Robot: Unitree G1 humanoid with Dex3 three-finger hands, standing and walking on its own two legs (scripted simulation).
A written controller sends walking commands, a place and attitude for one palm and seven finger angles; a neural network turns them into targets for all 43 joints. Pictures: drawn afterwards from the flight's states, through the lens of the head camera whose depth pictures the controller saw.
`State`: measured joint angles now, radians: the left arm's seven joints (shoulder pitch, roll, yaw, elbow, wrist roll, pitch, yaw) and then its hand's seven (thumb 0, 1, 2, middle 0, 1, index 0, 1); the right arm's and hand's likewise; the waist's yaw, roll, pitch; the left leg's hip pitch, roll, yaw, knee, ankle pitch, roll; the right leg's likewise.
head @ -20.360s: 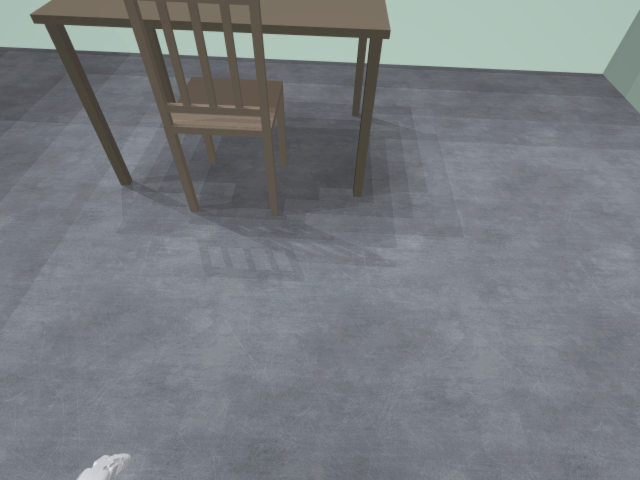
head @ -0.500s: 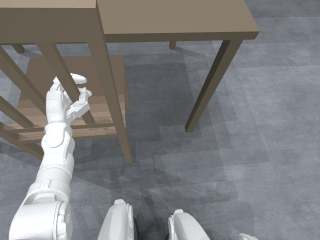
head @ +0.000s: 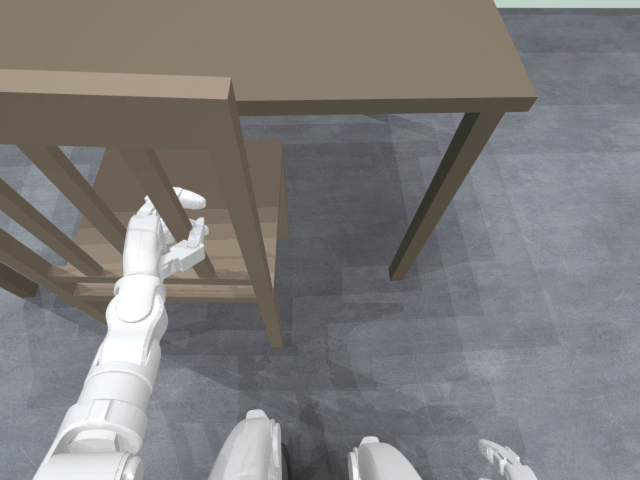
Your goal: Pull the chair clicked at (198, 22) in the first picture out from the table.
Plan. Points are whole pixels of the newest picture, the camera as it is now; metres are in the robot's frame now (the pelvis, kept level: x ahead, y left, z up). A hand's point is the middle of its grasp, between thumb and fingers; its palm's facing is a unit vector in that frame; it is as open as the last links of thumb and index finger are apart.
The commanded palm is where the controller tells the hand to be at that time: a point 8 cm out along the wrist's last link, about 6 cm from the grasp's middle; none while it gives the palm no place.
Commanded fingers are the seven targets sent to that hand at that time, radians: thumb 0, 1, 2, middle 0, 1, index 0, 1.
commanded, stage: step backward, pulling the chair out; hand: left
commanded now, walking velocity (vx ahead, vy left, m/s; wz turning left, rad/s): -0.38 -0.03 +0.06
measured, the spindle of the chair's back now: (107, 223) +0.43 +0.28 +0.00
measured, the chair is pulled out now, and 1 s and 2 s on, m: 0.02 0.17 0.25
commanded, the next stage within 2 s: none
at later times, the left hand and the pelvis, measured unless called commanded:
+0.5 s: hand (201, 269) +0.36 +0.15 +0.01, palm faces +0.14 -0.98 -0.12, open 5.2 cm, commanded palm +0.33 +0.19 +0.01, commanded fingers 0.00 0.90 0.90 -0.50 -1.45 -0.50 -1.45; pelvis -0.03 -0.01 +0.07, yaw -3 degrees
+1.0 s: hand (222, 353) +0.26 +0.11 +0.01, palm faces +0.03 -0.99 -0.13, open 5.2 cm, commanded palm +0.26 +0.16 +0.01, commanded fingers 0.00 0.90 0.90 -0.50 -1.45 -0.50 -1.45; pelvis -0.10 -0.01 +0.06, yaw -1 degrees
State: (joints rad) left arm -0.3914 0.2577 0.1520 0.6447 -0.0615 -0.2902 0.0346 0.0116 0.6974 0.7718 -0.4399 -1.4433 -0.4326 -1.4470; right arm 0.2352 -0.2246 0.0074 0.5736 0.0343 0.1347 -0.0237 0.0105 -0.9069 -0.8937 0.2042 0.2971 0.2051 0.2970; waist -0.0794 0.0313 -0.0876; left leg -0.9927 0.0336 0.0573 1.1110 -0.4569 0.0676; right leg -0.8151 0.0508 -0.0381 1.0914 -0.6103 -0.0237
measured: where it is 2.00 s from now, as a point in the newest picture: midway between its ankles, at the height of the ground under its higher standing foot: outside the picture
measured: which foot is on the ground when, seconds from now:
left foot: down 0.00-1.00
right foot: down 0.00-1.00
